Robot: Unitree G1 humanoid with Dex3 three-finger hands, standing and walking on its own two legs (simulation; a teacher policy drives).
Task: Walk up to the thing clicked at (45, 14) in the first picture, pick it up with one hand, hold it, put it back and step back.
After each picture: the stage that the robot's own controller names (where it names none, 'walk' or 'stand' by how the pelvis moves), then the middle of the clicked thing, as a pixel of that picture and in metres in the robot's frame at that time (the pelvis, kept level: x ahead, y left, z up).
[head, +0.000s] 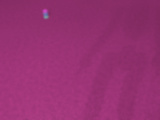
stand; (45, 14) +2.19 +0.55 -0.72
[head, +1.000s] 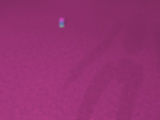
walk; (61, 22) +2.09 +0.20 -0.69
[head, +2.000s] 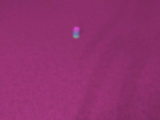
walk; (76, 32) +1.49 +0.09 -0.69
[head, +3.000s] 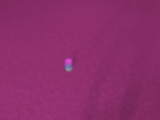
walk; (68, 64) +1.04 +0.15 -0.70
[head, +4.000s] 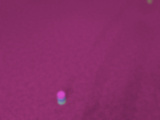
walk; (61, 97) +0.72 +0.19 -0.71
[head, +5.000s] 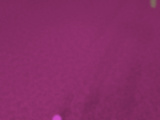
stand; out of the picture +0.50 +0.19 -0.70
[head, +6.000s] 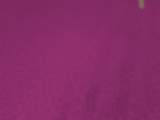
stand; out of the picture +0.45 +0.21 -0.72
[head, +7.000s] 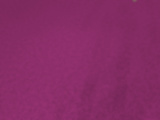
stand; out of the picture +0.40 +0.26 -0.71
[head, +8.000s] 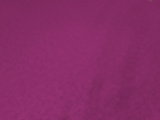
stand; out of the picture +0.41 +0.22 -0.71
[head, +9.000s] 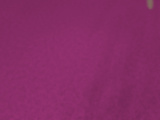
stand; out of the picture +0.37 +0.18 -0.73
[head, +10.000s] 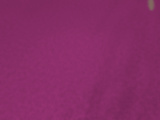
stand; out of the picture +0.37 +0.19 -0.73
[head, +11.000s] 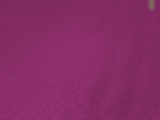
stand; out of the picture +0.36 +0.20 -0.73
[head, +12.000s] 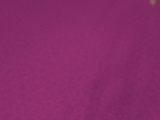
go down; out of the picture +0.37 +0.19 -0.72
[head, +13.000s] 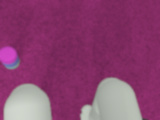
go down; (9, 58) +0.46 +0.24 -0.30
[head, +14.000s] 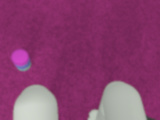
approach; (21, 60) +0.46 +0.23 -0.30
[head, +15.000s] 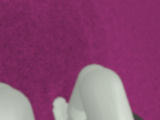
close in; out of the picture +0.44 +0.27 -0.23
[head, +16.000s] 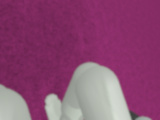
close; out of the picture +0.43 +0.28 -0.23
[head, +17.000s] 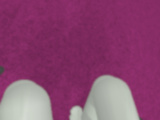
lift; out of the picture +0.38 +0.27 -0.13
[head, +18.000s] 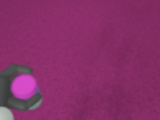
lift; (28, 93) +0.32 +0.18 +0.02
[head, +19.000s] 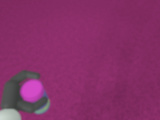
hold; (36, 97) +0.32 +0.16 +0.00
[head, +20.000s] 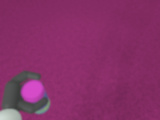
hold; (37, 97) +0.32 +0.16 +0.00
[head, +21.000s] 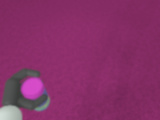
crouch; (36, 95) +0.33 +0.17 +0.00
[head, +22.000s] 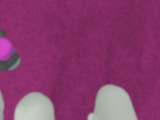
crouch; (5, 55) +0.45 +0.22 -0.09
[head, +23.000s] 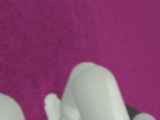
lower; out of the picture +0.43 +0.30 -0.23
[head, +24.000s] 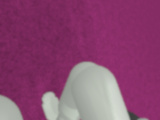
lower; out of the picture +0.44 +0.29 -0.23
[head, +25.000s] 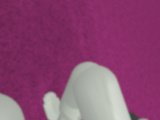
lower; out of the picture +0.44 +0.30 -0.23
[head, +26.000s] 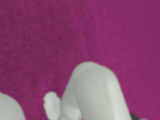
lower; out of the picture +0.44 +0.30 -0.23
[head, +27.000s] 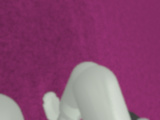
loosen; out of the picture +0.44 +0.30 -0.23
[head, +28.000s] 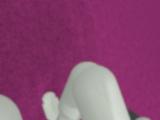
withdraw; out of the picture +0.43 +0.30 -0.23
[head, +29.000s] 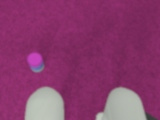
walk; (36, 62) +0.47 +0.22 -0.35
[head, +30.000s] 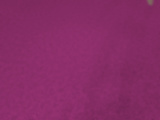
stand; out of the picture +0.39 +0.18 -0.66
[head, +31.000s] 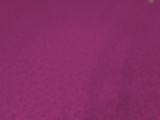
stand; out of the picture +0.40 +0.20 -0.67
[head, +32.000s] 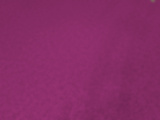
stand; out of the picture +0.39 +0.19 -0.67
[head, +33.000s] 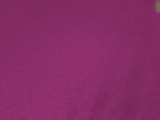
stand; out of the picture +0.41 +0.19 -0.72
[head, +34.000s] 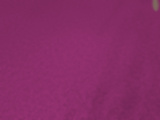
stand; out of the picture +0.38 +0.20 -0.73
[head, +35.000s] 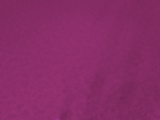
walk; out of the picture +0.41 +0.20 -0.72
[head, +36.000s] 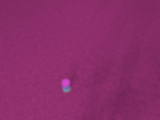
walk; (66, 85) +0.68 +0.14 -0.70
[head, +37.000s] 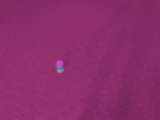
stand; (59, 66) +1.04 +0.20 -0.71
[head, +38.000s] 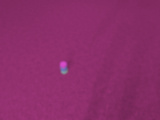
stand; (63, 67) +1.01 +0.20 -0.71
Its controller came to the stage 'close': yes
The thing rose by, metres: 0.71
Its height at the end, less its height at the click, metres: +0.00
